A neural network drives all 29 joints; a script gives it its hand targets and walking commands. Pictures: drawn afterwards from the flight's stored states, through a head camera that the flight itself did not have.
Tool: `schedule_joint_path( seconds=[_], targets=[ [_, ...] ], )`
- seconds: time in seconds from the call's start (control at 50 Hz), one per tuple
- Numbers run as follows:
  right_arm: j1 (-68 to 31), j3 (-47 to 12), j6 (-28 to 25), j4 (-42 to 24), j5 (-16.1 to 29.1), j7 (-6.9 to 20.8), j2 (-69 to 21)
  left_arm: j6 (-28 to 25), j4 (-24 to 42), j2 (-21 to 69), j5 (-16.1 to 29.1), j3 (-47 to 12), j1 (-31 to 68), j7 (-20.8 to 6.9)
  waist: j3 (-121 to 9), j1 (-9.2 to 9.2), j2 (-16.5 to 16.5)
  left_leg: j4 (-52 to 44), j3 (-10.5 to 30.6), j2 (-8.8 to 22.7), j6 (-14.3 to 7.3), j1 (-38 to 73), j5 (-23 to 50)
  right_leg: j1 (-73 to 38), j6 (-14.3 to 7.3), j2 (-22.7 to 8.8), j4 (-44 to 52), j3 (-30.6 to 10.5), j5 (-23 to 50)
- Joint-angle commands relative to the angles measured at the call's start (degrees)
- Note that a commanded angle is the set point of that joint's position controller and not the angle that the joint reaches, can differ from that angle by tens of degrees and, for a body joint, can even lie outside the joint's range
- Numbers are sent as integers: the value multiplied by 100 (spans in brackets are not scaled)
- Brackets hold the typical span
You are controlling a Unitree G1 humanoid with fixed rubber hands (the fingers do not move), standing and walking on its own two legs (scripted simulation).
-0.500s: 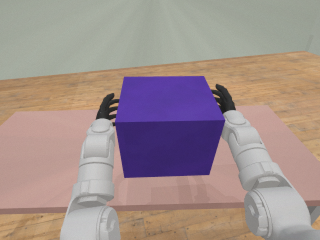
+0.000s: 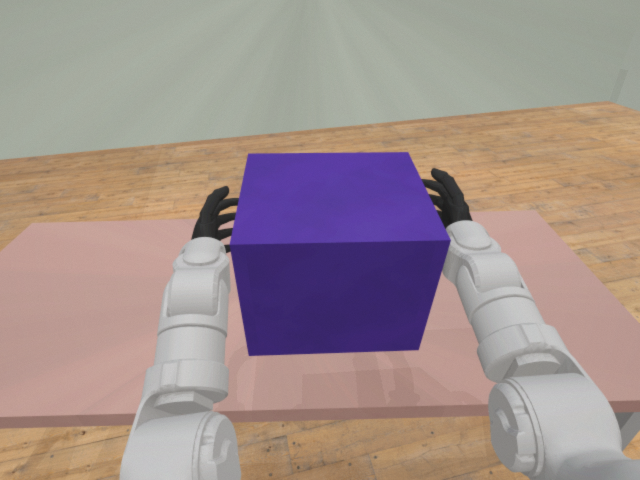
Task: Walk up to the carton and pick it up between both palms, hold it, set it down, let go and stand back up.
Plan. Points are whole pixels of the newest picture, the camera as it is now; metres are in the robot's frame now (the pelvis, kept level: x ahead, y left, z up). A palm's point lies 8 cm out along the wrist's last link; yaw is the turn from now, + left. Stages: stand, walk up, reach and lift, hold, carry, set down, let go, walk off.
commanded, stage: hold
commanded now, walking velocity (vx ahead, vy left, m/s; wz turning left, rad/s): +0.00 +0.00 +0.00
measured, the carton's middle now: (331, 249) +0.38 +0.01 +0.16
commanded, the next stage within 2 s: none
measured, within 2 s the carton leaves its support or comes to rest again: neither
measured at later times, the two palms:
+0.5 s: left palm (208, 245) +0.36 +0.16 +0.19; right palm (454, 226) +0.37 -0.15 +0.20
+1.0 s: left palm (208, 245) +0.36 +0.16 +0.19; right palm (454, 226) +0.37 -0.15 +0.20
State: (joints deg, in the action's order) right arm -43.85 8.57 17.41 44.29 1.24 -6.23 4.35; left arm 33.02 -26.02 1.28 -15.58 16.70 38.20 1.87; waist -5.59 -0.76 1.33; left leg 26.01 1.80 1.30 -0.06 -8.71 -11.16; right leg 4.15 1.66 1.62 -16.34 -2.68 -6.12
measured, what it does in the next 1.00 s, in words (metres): stands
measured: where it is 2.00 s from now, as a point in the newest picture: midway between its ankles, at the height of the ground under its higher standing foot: outside the picture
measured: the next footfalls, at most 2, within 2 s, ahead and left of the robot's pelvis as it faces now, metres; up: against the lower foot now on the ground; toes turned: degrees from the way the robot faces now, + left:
none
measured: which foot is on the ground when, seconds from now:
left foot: down 0.00-1.00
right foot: down 0.00-1.00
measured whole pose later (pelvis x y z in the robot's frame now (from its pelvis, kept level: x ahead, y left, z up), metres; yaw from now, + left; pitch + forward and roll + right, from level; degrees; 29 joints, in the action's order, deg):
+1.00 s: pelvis +0.00 +0.00 +0.00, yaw +0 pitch -6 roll -2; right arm -43.8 8.6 17.4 44.2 1.2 -6.4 4.3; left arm 33.2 -25.7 1.3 -15.6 16.7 38.2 1.8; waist -5.5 -0.8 1.3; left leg 26.0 1.8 1.3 -0.1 -8.7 -11.1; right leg 4.1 1.7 1.6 -16.3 -2.7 -6.1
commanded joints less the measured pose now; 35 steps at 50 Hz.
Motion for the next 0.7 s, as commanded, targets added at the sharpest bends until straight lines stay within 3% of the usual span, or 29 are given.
schedule_joint_path(
  seconds=[0.0,0.08,0.12,0.14,0.18,0.22,0.26,0.34,0.36,0.42,0.44,0.46,0.5,0.54,0.56,0.58,0.6,0.68],
  targets=[
    [-4306,-1554,-311,-1677,672,574,-4018,-428,1167,3492,991,-2377,4829,-1116,-1210,-656,-357,-1320,-204,-407,152,106,89,-937,4,50,253,434,-52],
    [-4279,-1635,-355,-1762,735,570,-4099,-486,1483,3619,1114,-2581,4896,-1071,-1594,-703,-334,-1284,-201,-393,194,287,362,-1043,0,62,211,442,210],
    [-4191,-1557,-322,-1694,726,566,-4016,-439,1268,3624,1072,-2554,4714,-1076,-1419,-770,-287,-1273,-142,-360,239,275,410,-1039,-15,61,247,431,284],
    [-4124,-1538,-308,-1562,709,570,-4043,-455,1397,3600,1069,-2590,4862,-1091,-1431,-726,-196,-1282,-198,-388,259,239,313,-1009,-22,65,266,425,121],
    [-4206,-1565,-302,-1652,694,572,-4016,-440,1222,3626,1084,-2533,4750,-1093,-1397,-772,-353,-1319,-139,-355,215,195,239,-1027,-25,50,276,419,147],
    [-4231,-1561,-306,-1648,713,576,-3988,-389,1131,3591,1001,-2470,4636,-1080,-1279,-670,-243,-1305,-176,-379,223,209,286,-961,-31,62,268,436,121],
    [-4201,-1649,-327,-1669,730,574,-4142,-464,1515,3592,1045,-2525,4913,-1087,-1452,-662,-322,-1309,-212,-395,203,181,245,-1105,5,60,226,444,161],
    [-4130,-1626,-327,-1786,739,533,-3988,-421,1378,3666,1056,-2582,4598,-1100,-1466,-784,-323,-1273,-140,-359,254,334,572,-1097,-17,90,201,466,378],
    [-4201,-1716,-341,-1935,763,527,-4129,-459,1600,3623,1140,-2631,4848,-1083,-1613,-730,-326,-1228,-185,-408,247,279,545,-1165,8,64,191,440,419],
    [-4206,-1737,-327,-1787,763,540,-4115,-395,1316,3618,986,-2525,4610,-1090,-1354,-673,-318,-1276,-186,-394,219,233,351,-1113,-11,64,249,419,254],
    [-4194,-1591,-310,-1766,690,529,-3978,-372,1198,3632,1031,-2581,4505,-1109,-1366,-758,-304,-1295,-165,-372,239,261,355,-1044,-14,61,266,432,219],
    [-4099,-1642,-300,-1718,731,534,-4114,-439,1553,3507,1060,-2540,4837,-1091,-1502,-711,-365,-1248,-201,-407,196,281,414,-1093,7,47,239,407,314],
    [-4154,-1749,-329,-1915,826,511,-4030,-406,1431,3637,1098,-2619,4530,-1088,-1527,-733,-306,-1200,-180,-411,234,339,718,-1150,13,83,201,456,540],
    [-4178,-1743,-321,-1858,838,501,-3992,-410,1435,3663,1048,-2606,4630,-1068,-1419,-729,-202,-1203,-178,-428,250,355,631,-1137,-21,89,230,437,447],
    [-4188,-1654,-305,-1768,798,521,-3995,-434,1501,3630,1077,-2558,4875,-1080,-1395,-741,-260,-1250,-172,-413,218,256,366,-1053,-2,70,229,456,178],
    [-4235,-1681,-324,-1885,758,516,-4097,-416,1450,3613,1095,-2605,4750,-1092,-1612,-784,-361,-1197,-179,-419,223,347,512,-1157,18,55,216,451,410],
    [-4299,-1641,-320,-1883,766,525,-4075,-424,1443,3615,1090,-2585,4813,-1094,-1534,-716,-327,-1247,-176,-394,224,287,408,-1103,1,68,233,453,254],
    [-4338,-1561,-310,-1759,683,538,-4073,-392,1235,3606,1028,-2489,4737,-1112,-1320,-722,-325,-1292,-213,-406,188,162,206,-1073,11,59,248,429,105]
  ],
)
